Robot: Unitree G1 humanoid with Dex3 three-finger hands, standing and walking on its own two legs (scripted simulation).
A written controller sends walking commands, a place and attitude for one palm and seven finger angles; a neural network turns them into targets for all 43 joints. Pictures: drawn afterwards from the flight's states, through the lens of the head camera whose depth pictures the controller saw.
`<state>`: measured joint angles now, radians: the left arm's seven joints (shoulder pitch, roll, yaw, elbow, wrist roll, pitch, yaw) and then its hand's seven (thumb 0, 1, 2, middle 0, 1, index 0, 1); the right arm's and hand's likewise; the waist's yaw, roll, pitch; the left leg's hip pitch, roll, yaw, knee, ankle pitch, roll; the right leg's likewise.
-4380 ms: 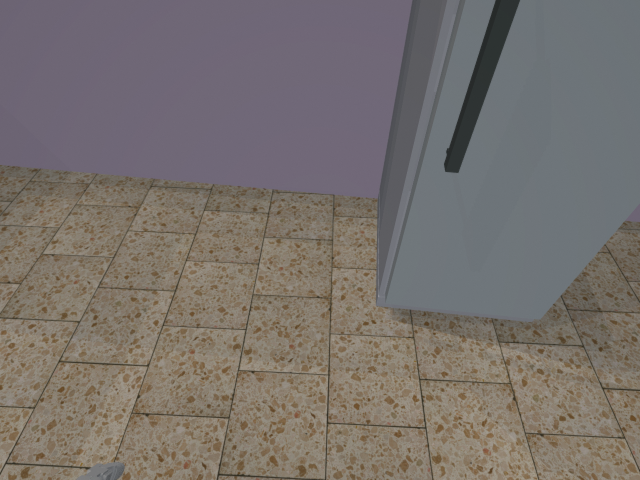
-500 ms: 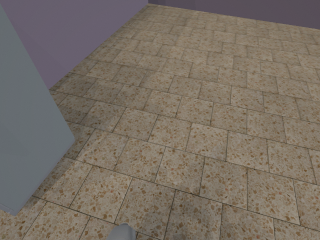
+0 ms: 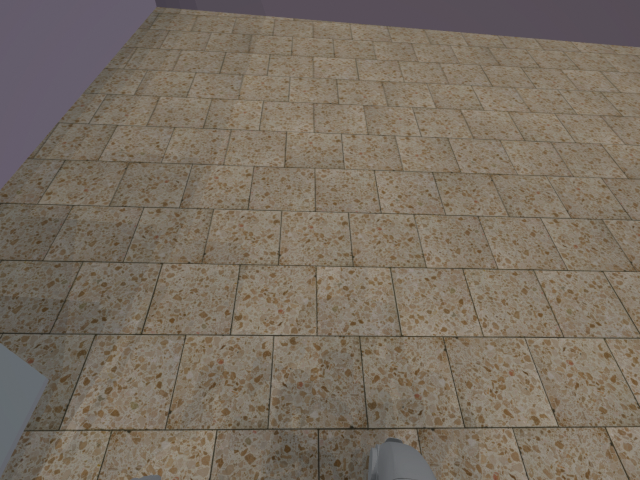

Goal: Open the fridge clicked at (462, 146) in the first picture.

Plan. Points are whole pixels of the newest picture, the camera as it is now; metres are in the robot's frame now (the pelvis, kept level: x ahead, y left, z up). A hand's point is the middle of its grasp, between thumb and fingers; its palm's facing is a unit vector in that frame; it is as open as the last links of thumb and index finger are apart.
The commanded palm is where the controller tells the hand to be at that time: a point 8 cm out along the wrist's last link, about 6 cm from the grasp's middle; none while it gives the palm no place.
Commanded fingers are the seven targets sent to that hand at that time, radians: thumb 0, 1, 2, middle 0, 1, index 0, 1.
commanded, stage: walk to a spot facing it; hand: left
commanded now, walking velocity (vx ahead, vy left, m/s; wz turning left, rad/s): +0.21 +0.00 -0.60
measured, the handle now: out of the picture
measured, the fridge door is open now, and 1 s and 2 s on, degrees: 0 0 0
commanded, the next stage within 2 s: turn to face it in 0.08 s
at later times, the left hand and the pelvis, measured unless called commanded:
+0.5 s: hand (259, 382) +0.29 +0.11 -0.17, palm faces -0.04 -0.98 -0.17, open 7.2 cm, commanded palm none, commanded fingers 0.00 0.90 0.90 -0.20 -0.30 -0.20 -0.30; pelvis +0.16 -0.05 -0.01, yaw -2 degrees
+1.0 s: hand (200, 420) +0.23 +0.19 -0.17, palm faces +0.27 -0.93 -0.27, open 7.4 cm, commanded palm none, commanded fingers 0.00 0.90 0.90 -0.20 -0.30 -0.20 -0.30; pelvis +0.19 -0.04 +0.00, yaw +13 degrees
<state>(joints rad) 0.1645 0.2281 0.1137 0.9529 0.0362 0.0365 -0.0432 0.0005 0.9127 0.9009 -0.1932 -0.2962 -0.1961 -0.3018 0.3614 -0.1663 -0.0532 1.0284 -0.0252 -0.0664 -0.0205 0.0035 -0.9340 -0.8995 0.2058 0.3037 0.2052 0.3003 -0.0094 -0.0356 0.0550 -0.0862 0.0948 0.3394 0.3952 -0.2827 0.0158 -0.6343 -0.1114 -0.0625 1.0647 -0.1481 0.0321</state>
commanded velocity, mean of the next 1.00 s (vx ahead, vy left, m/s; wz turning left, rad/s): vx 0.00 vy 0.00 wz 0.42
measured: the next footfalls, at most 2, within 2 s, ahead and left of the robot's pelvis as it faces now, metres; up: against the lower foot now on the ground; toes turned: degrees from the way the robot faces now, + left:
right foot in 0.20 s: +0.22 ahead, -0.14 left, +0.00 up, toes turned -15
left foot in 0.62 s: +0.24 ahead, +0.07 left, +0.00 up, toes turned +12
